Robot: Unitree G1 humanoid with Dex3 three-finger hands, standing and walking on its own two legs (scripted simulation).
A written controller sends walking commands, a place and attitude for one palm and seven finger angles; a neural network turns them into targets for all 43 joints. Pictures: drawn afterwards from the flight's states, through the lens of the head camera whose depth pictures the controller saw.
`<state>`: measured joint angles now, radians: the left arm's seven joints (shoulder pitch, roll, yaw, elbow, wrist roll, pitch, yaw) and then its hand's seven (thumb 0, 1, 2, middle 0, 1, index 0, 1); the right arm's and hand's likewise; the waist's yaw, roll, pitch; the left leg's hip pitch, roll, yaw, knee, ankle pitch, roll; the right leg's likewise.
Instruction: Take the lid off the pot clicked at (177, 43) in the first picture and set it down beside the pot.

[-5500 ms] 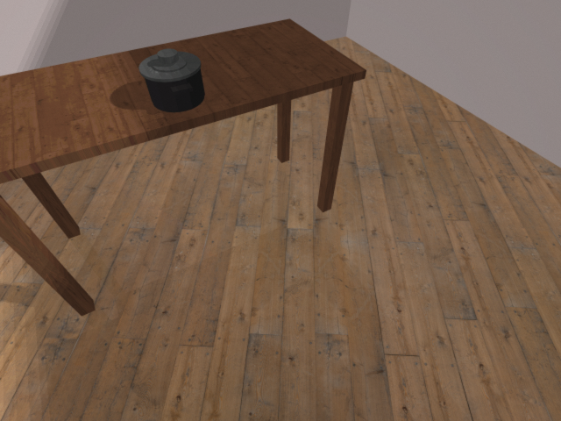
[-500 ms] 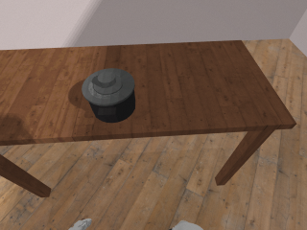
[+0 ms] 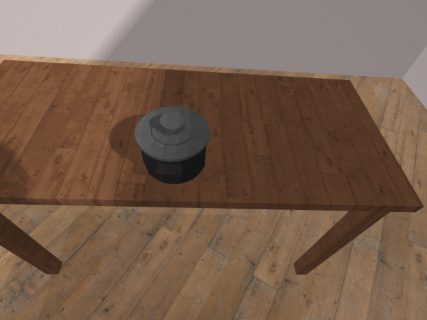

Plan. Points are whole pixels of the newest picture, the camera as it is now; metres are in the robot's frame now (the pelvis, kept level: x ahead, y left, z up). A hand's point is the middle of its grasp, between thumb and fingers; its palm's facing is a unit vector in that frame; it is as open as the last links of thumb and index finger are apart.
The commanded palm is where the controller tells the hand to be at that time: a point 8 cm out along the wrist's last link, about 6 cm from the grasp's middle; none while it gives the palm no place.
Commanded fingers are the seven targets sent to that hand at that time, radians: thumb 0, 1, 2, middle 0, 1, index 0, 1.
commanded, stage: come to a stop and stand still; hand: left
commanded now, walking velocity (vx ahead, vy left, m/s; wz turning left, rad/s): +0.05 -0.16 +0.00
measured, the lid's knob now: (172, 123) +0.48 +0.14 +0.07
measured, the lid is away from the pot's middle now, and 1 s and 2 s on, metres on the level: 0.00 0.00 0.00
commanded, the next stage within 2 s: look again from close up in 1.50 s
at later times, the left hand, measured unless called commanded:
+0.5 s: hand out of the picture -0.02 +0.13 -0.16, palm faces +0.02 -0.98 -0.21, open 7.4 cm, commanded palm none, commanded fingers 0.00 0.90 0.90 -0.20 -0.30 -0.20 -0.30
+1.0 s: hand out of the picture -0.05 +0.10 -0.17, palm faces +0.08 -0.98 -0.17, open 7.4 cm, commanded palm none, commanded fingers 0.00 0.90 0.90 -0.20 -0.30 -0.20 -0.30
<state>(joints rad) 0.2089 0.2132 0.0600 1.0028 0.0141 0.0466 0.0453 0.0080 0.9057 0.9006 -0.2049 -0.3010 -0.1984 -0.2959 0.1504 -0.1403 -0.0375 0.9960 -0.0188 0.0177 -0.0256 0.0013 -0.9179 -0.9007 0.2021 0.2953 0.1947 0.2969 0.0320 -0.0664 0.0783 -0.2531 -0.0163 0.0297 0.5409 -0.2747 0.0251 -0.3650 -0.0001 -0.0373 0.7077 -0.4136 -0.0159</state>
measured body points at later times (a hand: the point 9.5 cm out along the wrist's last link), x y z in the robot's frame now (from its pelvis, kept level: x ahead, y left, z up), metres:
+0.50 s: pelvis -0.03 -0.05 +0.01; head -0.04 -0.06 +0.46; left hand -0.02 +0.18 -0.15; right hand -0.05 -0.27 -0.16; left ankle +0.01 +0.11 -0.73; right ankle -0.08 -0.13 -0.73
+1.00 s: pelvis -0.01 -0.06 +0.01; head +0.00 -0.06 +0.46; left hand -0.05 +0.15 -0.16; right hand -0.02 -0.27 -0.16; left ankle +0.01 +0.11 -0.73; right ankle -0.08 -0.13 -0.73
